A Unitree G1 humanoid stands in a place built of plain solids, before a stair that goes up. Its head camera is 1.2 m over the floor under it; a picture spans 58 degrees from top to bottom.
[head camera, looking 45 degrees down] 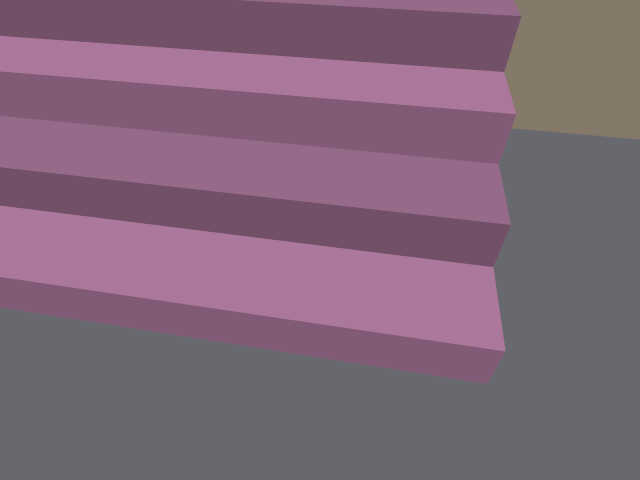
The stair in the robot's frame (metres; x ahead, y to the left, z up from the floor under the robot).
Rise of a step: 0.18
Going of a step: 0.30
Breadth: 2.00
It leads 10 degrees to the right of straight ahead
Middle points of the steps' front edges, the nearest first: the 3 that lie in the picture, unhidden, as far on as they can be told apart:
0.77 0.49 0.18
1.07 0.44 0.36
1.36 0.39 0.55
